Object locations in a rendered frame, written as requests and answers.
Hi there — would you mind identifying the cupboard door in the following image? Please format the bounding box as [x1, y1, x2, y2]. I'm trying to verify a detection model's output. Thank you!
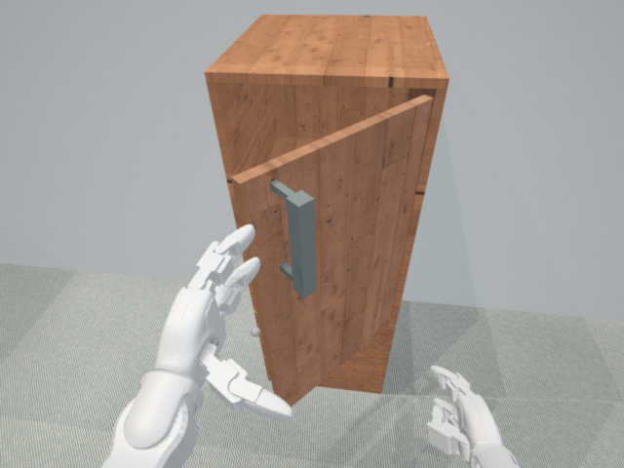
[231, 95, 434, 407]

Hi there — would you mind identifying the robot left hand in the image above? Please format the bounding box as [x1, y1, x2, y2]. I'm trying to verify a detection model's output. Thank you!
[154, 224, 293, 422]

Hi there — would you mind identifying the right robot forearm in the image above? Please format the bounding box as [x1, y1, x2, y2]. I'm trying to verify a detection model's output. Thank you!
[469, 443, 521, 468]

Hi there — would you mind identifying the left robot forearm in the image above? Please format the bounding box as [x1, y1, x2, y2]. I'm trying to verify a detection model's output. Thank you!
[100, 370, 204, 468]

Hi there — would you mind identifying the handle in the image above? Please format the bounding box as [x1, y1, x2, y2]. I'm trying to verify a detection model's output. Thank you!
[270, 179, 317, 299]

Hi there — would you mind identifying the robot right hand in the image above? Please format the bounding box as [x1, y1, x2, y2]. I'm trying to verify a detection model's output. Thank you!
[427, 366, 503, 464]

